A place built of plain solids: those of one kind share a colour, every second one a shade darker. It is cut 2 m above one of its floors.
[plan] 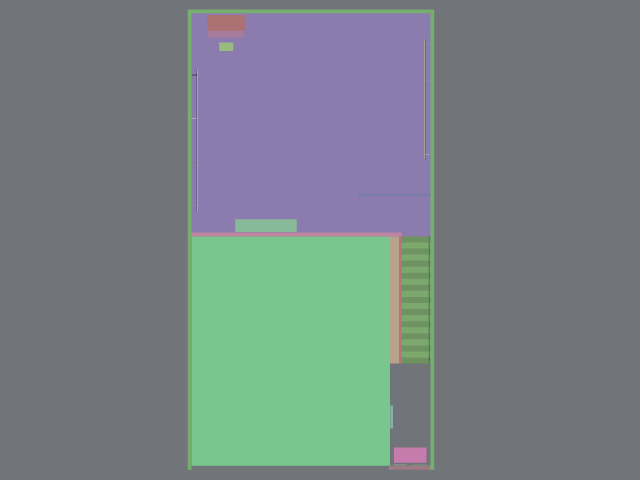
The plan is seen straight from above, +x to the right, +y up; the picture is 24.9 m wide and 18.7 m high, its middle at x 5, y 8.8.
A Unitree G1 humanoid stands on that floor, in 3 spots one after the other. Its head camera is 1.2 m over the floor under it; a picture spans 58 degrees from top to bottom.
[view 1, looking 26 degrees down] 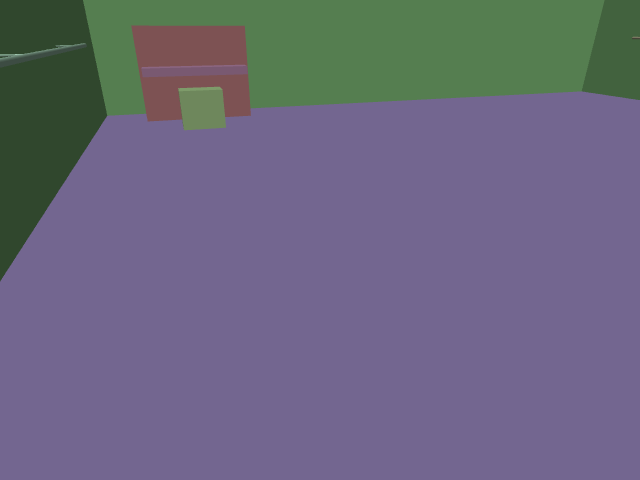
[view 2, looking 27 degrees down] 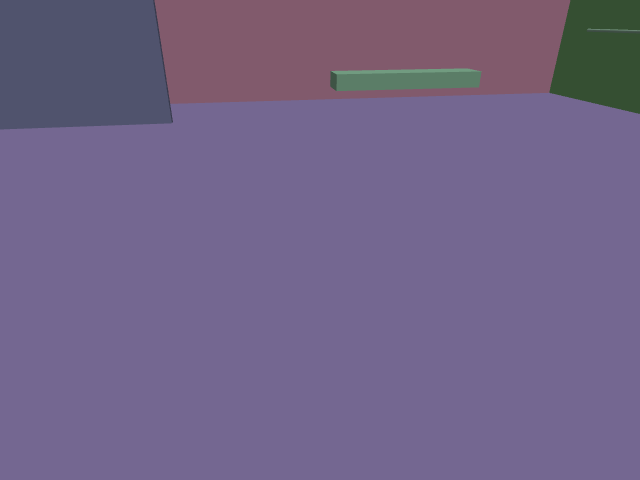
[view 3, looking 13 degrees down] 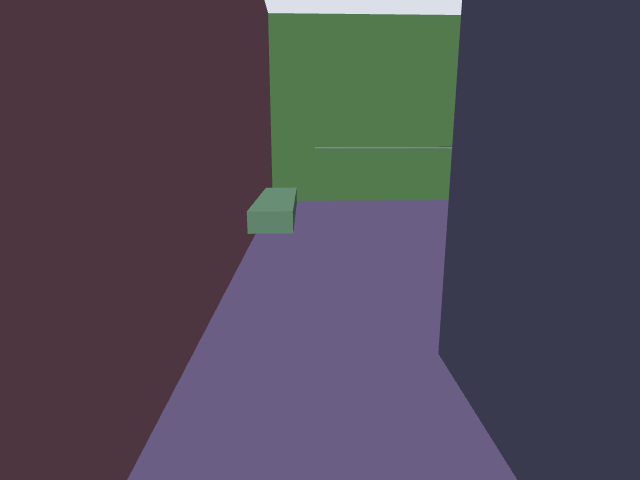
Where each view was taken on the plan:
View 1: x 1.00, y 10.14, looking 72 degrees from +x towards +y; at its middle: upper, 2.74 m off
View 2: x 5.58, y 16.53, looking -100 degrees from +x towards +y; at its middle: upper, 2.64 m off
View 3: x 8.74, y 9.74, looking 178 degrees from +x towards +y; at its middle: upper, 5.33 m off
